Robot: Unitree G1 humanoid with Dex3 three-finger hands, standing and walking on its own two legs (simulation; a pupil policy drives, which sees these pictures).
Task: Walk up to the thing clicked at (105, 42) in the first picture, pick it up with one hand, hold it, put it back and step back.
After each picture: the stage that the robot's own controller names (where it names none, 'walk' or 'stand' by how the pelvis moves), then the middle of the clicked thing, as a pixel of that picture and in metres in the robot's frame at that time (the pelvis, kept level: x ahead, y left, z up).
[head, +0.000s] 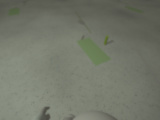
stand; (105, 40) +1.87 -0.35 -0.65
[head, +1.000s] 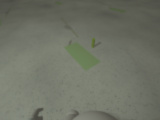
walk; (93, 43) +1.76 +0.07 -0.63
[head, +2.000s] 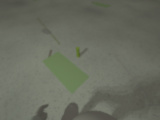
walk; (78, 52) +1.23 +0.31 -0.65
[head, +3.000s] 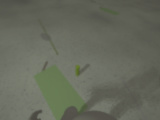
walk; (77, 70) +0.79 +0.21 -0.64
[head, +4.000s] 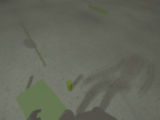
walk; (69, 86) +0.50 +0.21 -0.64
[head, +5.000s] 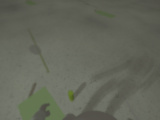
stand; (71, 96) +0.39 +0.21 -0.65
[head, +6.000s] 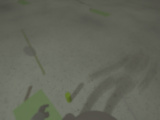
stand; (68, 98) +0.35 +0.23 -0.64
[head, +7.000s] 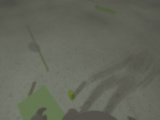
stand; (71, 95) +0.36 +0.21 -0.65
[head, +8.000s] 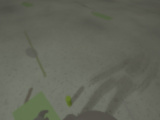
stand; (68, 101) +0.33 +0.22 -0.66
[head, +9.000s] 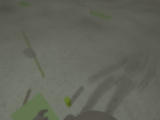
stand; (68, 102) +0.31 +0.23 -0.66
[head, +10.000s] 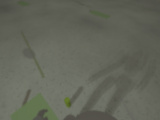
stand; (67, 102) +0.30 +0.23 -0.66
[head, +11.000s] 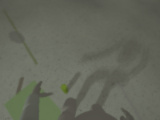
go down; (64, 89) +0.33 +0.24 -0.57
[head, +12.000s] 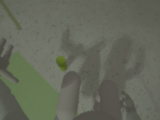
go down; (62, 64) +0.38 +0.27 -0.26
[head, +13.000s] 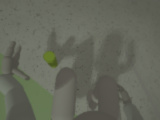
close in; (52, 61) +0.36 +0.30 -0.21
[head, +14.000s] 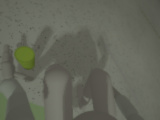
close in; (27, 60) +0.34 +0.32 -0.14
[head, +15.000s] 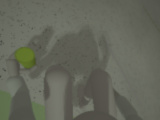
lift; (28, 61) +0.33 +0.32 -0.15
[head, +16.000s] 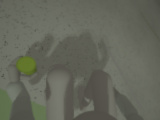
lift; (29, 68) +0.29 +0.32 -0.14
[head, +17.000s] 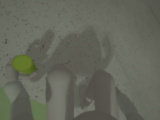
lift; (28, 67) +0.28 +0.33 -0.14
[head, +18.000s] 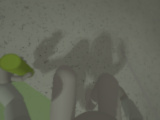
lift; (21, 68) +0.25 +0.39 -0.09
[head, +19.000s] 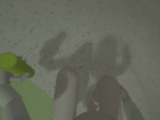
lift; (21, 68) +0.24 +0.41 -0.07
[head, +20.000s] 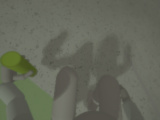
lift; (24, 67) +0.26 +0.40 -0.07
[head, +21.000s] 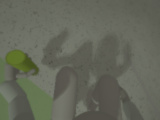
lift; (27, 65) +0.27 +0.39 -0.08
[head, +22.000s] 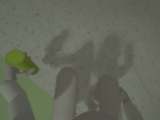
lift; (26, 65) +0.27 +0.39 -0.08
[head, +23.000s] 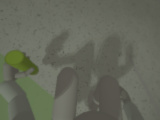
lift; (26, 65) +0.27 +0.40 -0.08
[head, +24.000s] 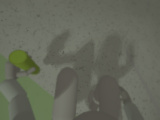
lift; (28, 65) +0.28 +0.39 -0.09
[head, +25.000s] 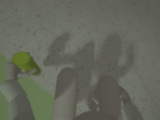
lift; (30, 66) +0.28 +0.39 -0.10
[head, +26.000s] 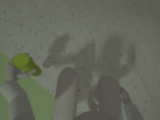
lift; (30, 67) +0.27 +0.39 -0.11
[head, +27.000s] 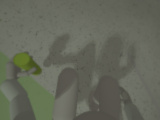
lift; (31, 66) +0.28 +0.39 -0.11
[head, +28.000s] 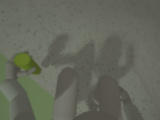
lift; (31, 66) +0.28 +0.39 -0.11
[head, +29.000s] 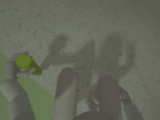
lift; (32, 67) +0.28 +0.39 -0.13
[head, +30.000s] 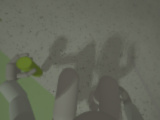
lift; (32, 69) +0.27 +0.39 -0.14
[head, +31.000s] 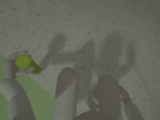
lift; (31, 67) +0.28 +0.40 -0.15
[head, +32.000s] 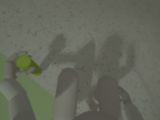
lift; (32, 67) +0.28 +0.40 -0.14
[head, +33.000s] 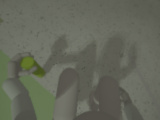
lift; (35, 69) +0.28 +0.38 -0.16
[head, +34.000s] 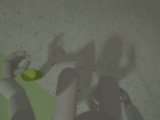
lift; (35, 75) +0.24 +0.38 -0.19
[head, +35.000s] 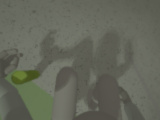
lift; (29, 75) +0.22 +0.39 -0.18
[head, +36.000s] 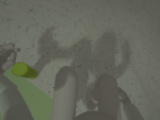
lift; (28, 72) +0.24 +0.39 -0.18
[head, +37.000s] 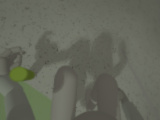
lift; (25, 74) +0.23 +0.39 -0.16
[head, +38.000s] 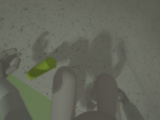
lift; (39, 69) +0.28 +0.32 -0.17
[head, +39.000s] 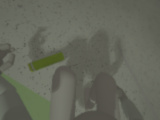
lift; (47, 61) +0.36 +0.29 -0.25
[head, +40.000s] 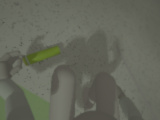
stand; (42, 55) +0.40 +0.33 -0.24
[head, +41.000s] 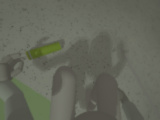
lift; (44, 50) +0.44 +0.36 -0.25
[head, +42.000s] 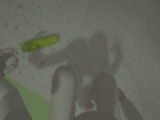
lift; (39, 43) +0.48 +0.39 -0.25
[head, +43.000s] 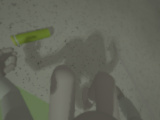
lift; (32, 36) +0.52 +0.43 -0.24
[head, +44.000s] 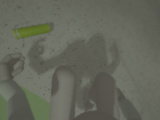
lift; (33, 31) +0.57 +0.47 -0.25
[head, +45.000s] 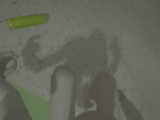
lift; (26, 21) +0.60 +0.51 -0.24
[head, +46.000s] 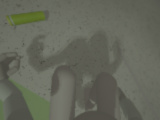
lift; (27, 18) +0.64 +0.54 -0.24
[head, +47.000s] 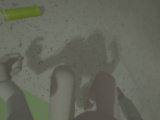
lift; (22, 13) +0.67 +0.57 -0.24
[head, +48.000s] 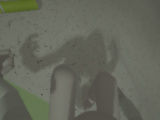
lift; (18, 6) +0.70 +0.60 -0.24
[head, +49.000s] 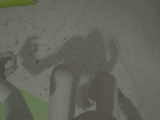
lift; (13, 0) +0.72 +0.62 -0.24
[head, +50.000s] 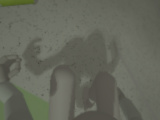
lift; out of the picture +0.75 +0.65 -0.24
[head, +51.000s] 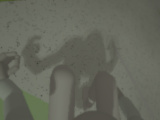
lift; out of the picture +0.77 +0.67 -0.24
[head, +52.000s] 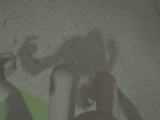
lift; out of the picture +0.80 +0.69 -0.24
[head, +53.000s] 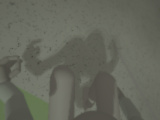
lift; out of the picture +0.82 +0.72 -0.24
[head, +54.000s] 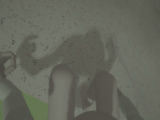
lift; out of the picture +0.84 +0.74 -0.24
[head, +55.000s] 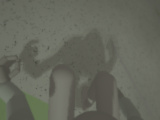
lift; out of the picture +0.87 +0.76 -0.24
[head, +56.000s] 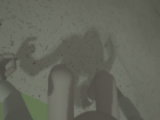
lift; out of the picture +0.88 +0.79 -0.24
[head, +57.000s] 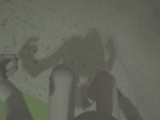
lift; out of the picture +0.92 +0.81 -0.24
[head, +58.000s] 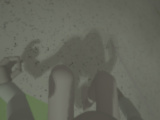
lift; out of the picture +0.94 +0.83 -0.24
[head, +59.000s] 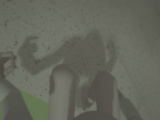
lift; out of the picture +0.96 +0.85 -0.24
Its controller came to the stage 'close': yes
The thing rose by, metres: 0.11
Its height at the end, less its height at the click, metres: -0.09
